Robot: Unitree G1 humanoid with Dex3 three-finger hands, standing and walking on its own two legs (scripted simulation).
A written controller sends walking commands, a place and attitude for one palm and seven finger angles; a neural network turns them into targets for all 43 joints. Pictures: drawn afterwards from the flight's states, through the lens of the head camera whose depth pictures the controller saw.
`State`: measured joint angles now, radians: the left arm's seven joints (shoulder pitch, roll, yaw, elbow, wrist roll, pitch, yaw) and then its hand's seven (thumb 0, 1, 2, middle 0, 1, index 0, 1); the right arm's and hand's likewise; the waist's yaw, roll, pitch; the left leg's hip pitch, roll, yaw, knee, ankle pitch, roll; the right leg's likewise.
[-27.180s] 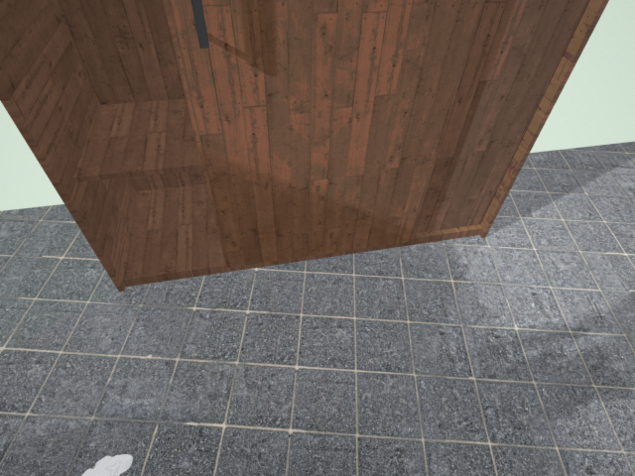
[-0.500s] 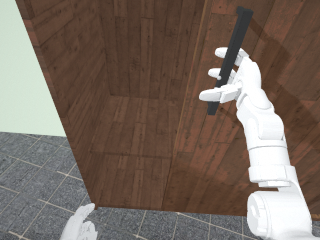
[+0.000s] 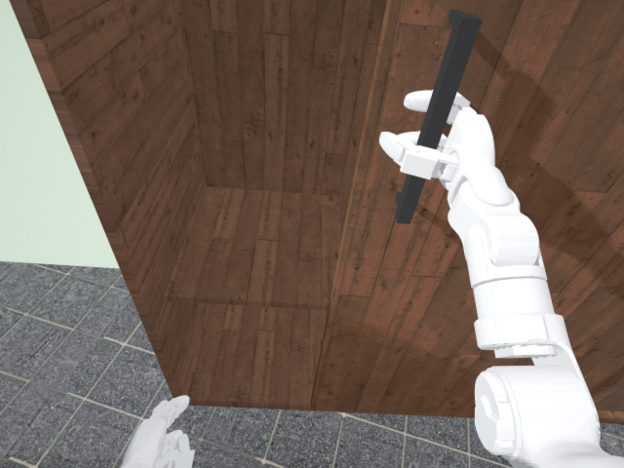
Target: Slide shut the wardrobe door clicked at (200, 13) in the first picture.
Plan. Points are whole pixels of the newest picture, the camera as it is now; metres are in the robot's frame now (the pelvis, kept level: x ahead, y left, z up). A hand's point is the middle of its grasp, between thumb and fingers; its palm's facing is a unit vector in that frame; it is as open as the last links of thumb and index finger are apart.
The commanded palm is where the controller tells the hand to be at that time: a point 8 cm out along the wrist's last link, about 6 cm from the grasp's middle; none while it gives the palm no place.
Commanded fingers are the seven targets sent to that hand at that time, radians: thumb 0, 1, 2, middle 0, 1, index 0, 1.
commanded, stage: grip the handle and tug to test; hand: right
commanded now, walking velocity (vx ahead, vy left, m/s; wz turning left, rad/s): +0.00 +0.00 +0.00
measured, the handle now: (426, 130) +0.46 -0.10 +0.25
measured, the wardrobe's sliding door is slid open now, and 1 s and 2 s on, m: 0.39 0.39 0.39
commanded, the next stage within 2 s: tug the door sideways, standing still in 0.90 s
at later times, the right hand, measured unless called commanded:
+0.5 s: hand (412, 148) +0.41 -0.08 +0.25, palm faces -0.01 +1.00 -0.01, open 5.5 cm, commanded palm +0.37 -0.13 +0.25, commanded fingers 0.00 -0.90 -0.90 0.45 1.40 0.45 1.40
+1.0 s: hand (415, 155) +0.40 -0.08 +0.25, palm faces -0.03 +1.00 -0.04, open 5.9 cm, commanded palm +0.36 -0.13 +0.25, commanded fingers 0.00 -0.90 -0.90 0.45 1.40 0.45 1.40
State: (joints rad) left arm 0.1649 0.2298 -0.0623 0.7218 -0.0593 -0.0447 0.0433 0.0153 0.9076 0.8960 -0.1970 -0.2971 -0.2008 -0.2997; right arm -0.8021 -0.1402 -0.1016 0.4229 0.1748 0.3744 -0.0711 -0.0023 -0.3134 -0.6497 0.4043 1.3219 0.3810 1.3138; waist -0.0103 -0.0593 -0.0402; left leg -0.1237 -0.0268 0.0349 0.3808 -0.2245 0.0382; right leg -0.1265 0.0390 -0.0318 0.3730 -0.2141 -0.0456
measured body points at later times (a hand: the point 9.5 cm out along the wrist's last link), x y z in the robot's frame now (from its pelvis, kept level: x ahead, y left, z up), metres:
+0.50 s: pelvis +0.01 +0.01 +0.00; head -0.02 +0.04 +0.45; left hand +0.19 +0.23 -0.10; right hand +0.41 -0.13 +0.26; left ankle -0.01 +0.09 -0.74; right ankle -0.01 -0.09 -0.74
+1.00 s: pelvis +0.04 +0.01 +0.00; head +0.02 +0.05 +0.45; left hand +0.25 +0.23 -0.08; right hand +0.40 -0.14 +0.25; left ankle -0.01 +0.09 -0.74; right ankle -0.01 -0.09 -0.74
